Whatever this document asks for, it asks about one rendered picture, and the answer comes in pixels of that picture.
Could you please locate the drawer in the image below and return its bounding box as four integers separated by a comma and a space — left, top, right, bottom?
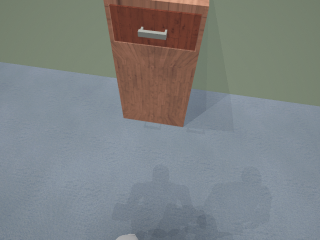
109, 4, 202, 51

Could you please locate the cabinet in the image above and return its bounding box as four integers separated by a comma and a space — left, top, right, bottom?
103, 0, 209, 127

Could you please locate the handle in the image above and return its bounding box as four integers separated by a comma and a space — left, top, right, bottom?
137, 27, 168, 40

